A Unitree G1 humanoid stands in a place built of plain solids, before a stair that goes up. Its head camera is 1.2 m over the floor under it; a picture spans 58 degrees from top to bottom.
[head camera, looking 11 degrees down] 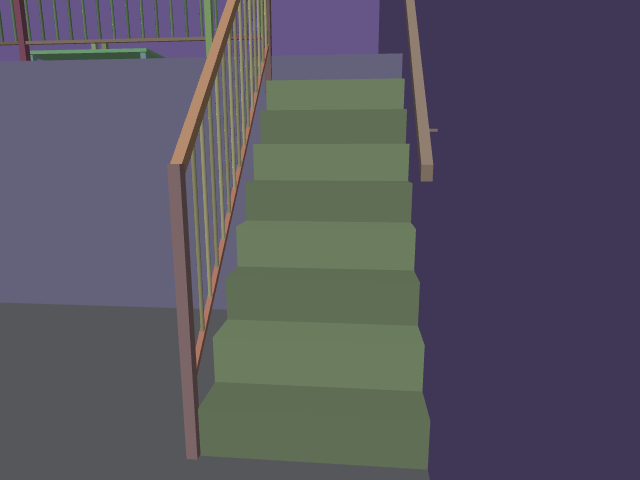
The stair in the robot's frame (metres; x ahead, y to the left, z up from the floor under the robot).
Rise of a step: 0.21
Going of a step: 0.21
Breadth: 0.91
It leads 5 degrees to the right of straight ahead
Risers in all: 9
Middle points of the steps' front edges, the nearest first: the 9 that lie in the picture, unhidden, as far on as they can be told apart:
1.52 0.03 0.21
1.73 0.02 0.42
1.94 0.00 0.63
2.15 -0.02 0.85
2.36 -0.04 1.06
2.57 -0.06 1.27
2.78 -0.08 1.48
2.99 -0.09 1.69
3.20 -0.11 1.89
